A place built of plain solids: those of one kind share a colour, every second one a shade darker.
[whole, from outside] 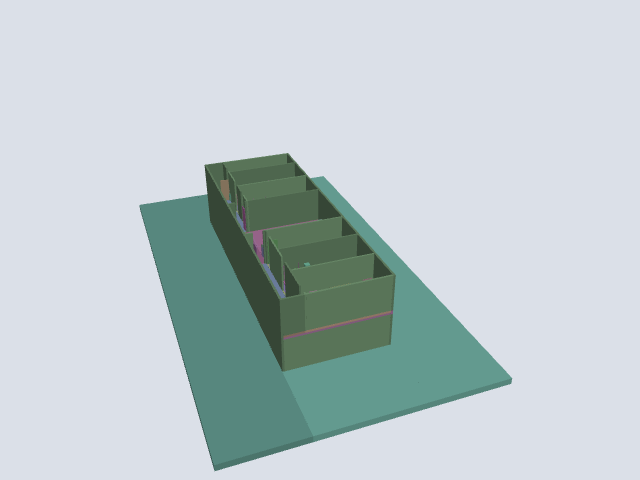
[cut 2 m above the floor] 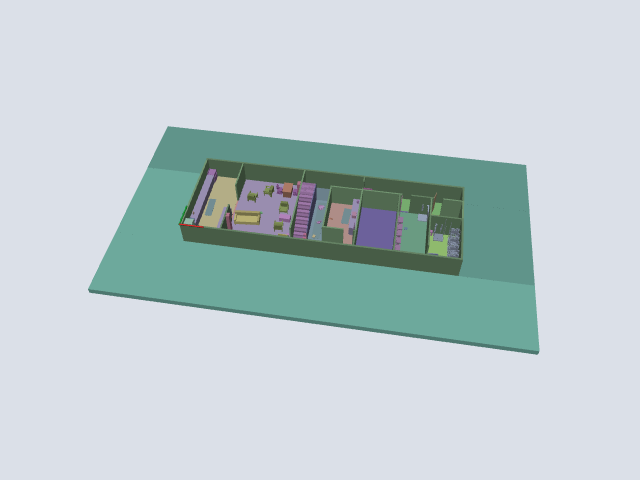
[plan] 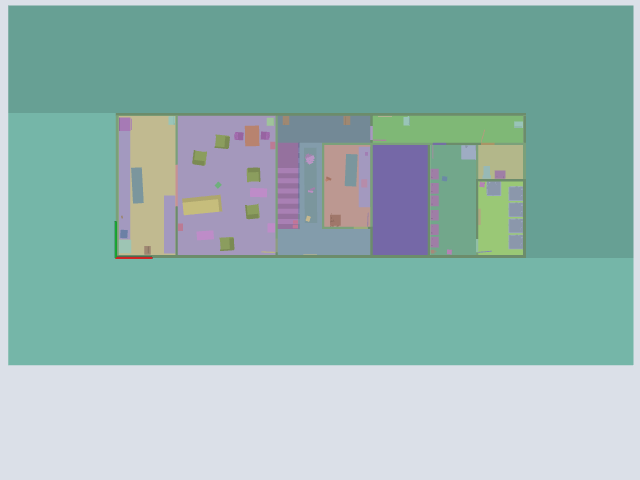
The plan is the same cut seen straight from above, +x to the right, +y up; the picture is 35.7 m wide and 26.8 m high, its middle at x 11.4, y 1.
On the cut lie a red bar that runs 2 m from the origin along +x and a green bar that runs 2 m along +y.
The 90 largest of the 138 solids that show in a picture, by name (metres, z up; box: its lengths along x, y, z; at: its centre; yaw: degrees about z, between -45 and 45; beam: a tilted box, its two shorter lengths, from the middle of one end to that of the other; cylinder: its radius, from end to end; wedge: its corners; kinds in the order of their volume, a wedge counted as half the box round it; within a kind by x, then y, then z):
{
 "under_1": {"box": [6.0, 8.09, 0.5], "at": [-3.0, 4.05, -0.33]},
 "under_2": {"box": [34.9, 6.0, 0.5], "at": [11.45, -3.0, -0.33]},
 "under_3": {"box": [34.9, 6.0, 0.5], "at": [11.45, 11.09, -0.33]},
 "under_4": {"box": [6.0, 8.09, 0.5], "at": [25.9, 4.05, -0.33]},
 "wall_1": {"box": [0.16, 6.14, 2.88], "at": [0.08, 3.23, 4.37]},
 "wall_2": {"box": [0.16, 7.77, 2.93], "at": [0.08, 4.05, 1.17]},
 "wall_3": {"box": [0.16, 1.5, 2.88], "at": [0.08, 7.18, 4.37]},
 "wall_4": {"box": [0.31, 0.13, 2.88], "at": [0.15, 6.37, 4.37]},
 "wall_5": {"box": [3.06, 0.13, 2.88], "at": [2.62, 6.37, 4.37]},
 "wall_6": {"box": [0.13, 6.14, 2.88], "at": [3.06, 3.23, 4.37]},
 "wall_7": {"box": [0.13, 2.73, 2.93], "at": [3.4, 1.52, 1.17]},
 "wall_8": {"box": [0.13, 2.73, 2.93], "at": [3.4, 6.57, 1.17]},
 "wall_9": {"box": [0.13, 6.14, 2.88], "at": [6.01, 3.23, 4.37]},
 "wall_10": {"box": [3.05, 0.13, 2.88], "at": [6.46, 6.37, 4.37]},
 "wall_11": {"box": [0.28, 0.13, 2.88], "at": [8.9, 6.37, 4.37]},
 "wall_12": {"box": [0.13, 6.14, 2.88], "at": [8.97, 3.23, 4.37]},
 "wall_13": {"box": [0.13, 6.84, 2.93], "at": [8.97, 4.51, 1.17]},
 "wall_14": {"box": [0.13, 0.57, 2.88], "at": [8.97, 7.65, 4.37]},
 "wall_15": {"box": [22.9, 0.16, 6.12], "at": [11.45, 0.08, 2.76]},
 "wall_16": {"box": [22.9, 0.16, 6.12], "at": [11.45, 8.01, 2.76]},
 "wall_17": {"box": [0.13, 4.56, 2.93], "at": [11.57, 4.02, 1.17]},
 "wall_18": {"box": [1.77, 0.13, 2.93], "at": [12.39, 1.68, 1.17]},
 "wall_19": {"box": [0.13, 1.45, 2.93], "at": [14.28, 0.89, 1.17]},
 "wall_20": {"box": [0.13, 6.14, 2.88], "at": [14.28, 3.23, 4.37]},
 "wall_21": {"box": [0.13, 4.56, 2.93], "at": [14.28, 4.02, 1.17]},
 "wall_22": {"box": [0.13, 0.15, 6.12], "at": [14.28, 6.51, 2.76]},
 "wall_23": {"box": [0.13, 0.57, 6.12], "at": [14.28, 7.65, 2.76]},
 "wall_24": {"box": [6.19, 0.13, 2.93], "at": [14.61, 6.37, 1.17]},
 "wall_25": {"box": [1.22, 0.13, 2.88], "at": [14.82, 6.37, 4.37]},
 "wall_26": {"box": [1.38, 0.13, 2.88], "at": [16.9, 6.37, 4.37]},
 "wall_27": {"box": [0.13, 6.14, 2.88], "at": [17.38, 3.23, 4.37]},
 "wall_28": {"box": [0.13, 6.14, 2.93], "at": [17.48, 3.23, 1.17]},
 "wall_29": {"box": [1.94, 0.13, 2.93], "at": [19.42, 6.37, 1.17]},
 "wall_30": {"box": [2.32, 0.13, 2.88], "at": [19.53, 6.37, 4.37]},
 "wall_31": {"box": [0.13, 3.21, 2.93], "at": [20.18, 2.67, 1.17]},
 "wall_32": {"box": [0.13, 1.9, 2.93], "at": [20.18, 5.35, 1.17]},
 "wall_33": {"box": [0.13, 6.14, 2.88], "at": [20.48, 3.23, 4.37]},
 "wall_34": {"box": [2.79, 0.13, 2.93], "at": [21.5, 4.34, 1.17]},
 "wall_35": {"box": [1.76, 0.13, 2.93], "at": [22.02, 6.37, 1.17]},
 "wall_36": {"box": [1.46, 0.13, 2.88], "at": [22.17, 6.37, 4.37]},
 "wall_37": {"box": [0.16, 4.11, 2.93], "at": [22.82, 2.22, 1.17]},
 "wall_38": {"box": [0.16, 6.14, 2.88], "at": [22.82, 3.23, 4.37]},
 "wall_39": {"box": [0.16, 1.9, 2.93], "at": [22.82, 5.35, 1.17]},
 "wall_40": {"box": [0.16, 1.5, 6.12], "at": [22.82, 7.18, 2.76]},
 "stair_1": {"box": [1.14, 4.82, 0.46], "at": [9.61, 4.02, -0.07]},
 "stair_2": {"box": [1.14, 4.54, 0.63], "at": [9.61, 4.16, 0.01]},
 "stair_3": {"box": [1.14, 4.25, 0.79], "at": [9.61, 4.3, 0.09]},
 "stair_4": {"box": [1.14, 3.97, 0.95], "at": [9.61, 4.45, 0.18]},
 "stair_5": {"box": [1.14, 3.69, 1.11], "at": [9.61, 4.59, 0.26]},
 "stair_6": {"box": [1.14, 3.4, 1.28], "at": [9.61, 4.73, 0.34]},
 "stair_7": {"box": [1.14, 3.12, 1.44], "at": [9.61, 4.87, 0.42]},
 "stair_8": {"box": [1.14, 2.84, 1.6], "at": [9.61, 5.01, 0.5]},
 "stair_9": {"box": [1.14, 2.55, 1.77], "at": [9.61, 5.16, 0.58]},
 "stair_10": {"box": [1.14, 2.27, 1.93], "at": [9.61, 5.3, 0.66]},
 "stair_11": {"box": [1.14, 1.99, 2.09], "at": [9.61, 5.44, 0.75]},
 "stair_12": {"box": [1.14, 1.7, 2.25], "at": [9.61, 5.58, 0.83]},
 "stair_13": {"box": [1.14, 1.42, 2.42], "at": [9.61, 5.72, 0.91]},
 "stair_14": {"box": [1.14, 1.13, 2.58], "at": [9.61, 5.86, 0.99]},
 "stair_15": {"box": [1.14, 0.85, 2.74], "at": [9.61, 6.01, 1.07]},
 "floor_common_1": {"box": [5.45, 7.77, 0.64], "at": [6.18, 4.05, -0.32]},
 "floor_kitchen_1": {"box": [3.17, 7.77, 0.64], "at": [1.75, 4.05, -0.32]},
 "floor_hall_1": {"box": [1.33, 4.82, 0.64], "at": [10.85, 4.02, -0.32]},
 "floor_hall_2": {"box": [5.17, 1.45, 0.64], "at": [11.62, 0.89, -0.32]},
 "floor_hall_3": {"box": [5.17, 1.5, 0.64], "at": [11.62, 7.18, -0.32]},
 "floor_room_1": {"box": [3.08, 6.14, 0.5], "at": [15.88, 3.23, -0.39]},
 "floor_washroom_1": {"box": [2.56, 6.14, 0.5], "at": [18.83, 3.23, -0.39]},
 "floor_drying_1": {"box": [2.57, 4.56, 0.64], "at": [12.93, 4.02, -0.32]},
 "floor_corr_1": {"box": [8.4, 1.5, 0.5], "at": [18.54, 7.18, -0.39]},
 "floor_showers_1": {"box": [2.5, 4.11, 0.5], "at": [21.49, 2.22, -0.39]},
 "upper_floor_hall_1": {"box": [5.17, 1.5, 0.16], "at": [11.62, 7.18, 2.85]},
 "upper_floor_hall_2": {"box": [4.03, 5.12, 0.16], "at": [12.2, 3.87, 2.85]},
 "upper_floor_corr_1": {"box": [8.75, 1.5, 0.16], "at": [4.54, 7.18, 2.85]},
 "upper_floor_corr_2": {"box": [8.4, 1.5, 0.16], "at": [18.54, 7.18, 2.85]},
 "counter_run_1": {"box": [0.61, 6.06, 0.78], "at": [0.47, 4.05, 0.49]},
 "counter_run_2": {"box": [0.64, 6.06, 0.038], "at": [0.49, 4.05, 0.9]},
 "floor_wc_1": {"box": [2.5, 1.9, 0.5], "at": [21.49, 5.35, -0.39]},
 "fridge_1": {"box": [0.7, 0.75, 1.72], "at": [0.52, 0.64, 0.86]},
 "sofa_1": {"box": [2.16, 0.23, 0.39], "at": [4.79, 3.31, 0.65], "yaw": 5.8},
 "sofa_2": {"box": [2.16, 0.93, 0.34], "at": [4.82, 2.95, 0.28], "yaw": 5.8},
 "kitchen_table_1": {"box": [0.71, 1.06, 0.72], "at": [7.61, 6.81, 0.36], "yaw": 1.0},
 "range_cooker_1": {"box": [0.65, 0.76, 0.94], "at": [0.49, 7.46, 0.47]},
 "trunk_1": {"box": [0.95, 0.5, 0.42], "at": [4.99, 1.26, 0.21], "yaw": 3.8},
 "trunk_2": {"box": [0.95, 0.5, 0.42], "at": [7.97, 3.64, 0.21], "yaw": -1.7},
 "wall_band_1": {"box": [0.16, 7.77, 0.31], "at": [0.08, 4.05, 2.78]},
 "washer_1": {"box": [0.6, 0.62, 0.87], "at": [12.26, 2.1, 0.44]},
 "billy_1": {"box": [0.28, 0.42, 2.02], "at": [3.61, 1.71, 1.01]},
 "rug_1": {"box": [0.7, 4.2, 0.08], "at": [10.88, 4.05, -0.03], "yaw": 0.6},
 "floor_gap_kitchen_opening_1": {"box": [0.13, 2.31, 0.64], "at": [3.4, 4.05, -0.32]},
 "wall_foot_1": {"box": [0.16, 6.14, 0.17], "at": [0.08, 3.23, 2.86]},
 "stacking_chair_1": {"box": [0.42, 0.44, 0.67], "at": [8.63, 7.6, 0.34]}
}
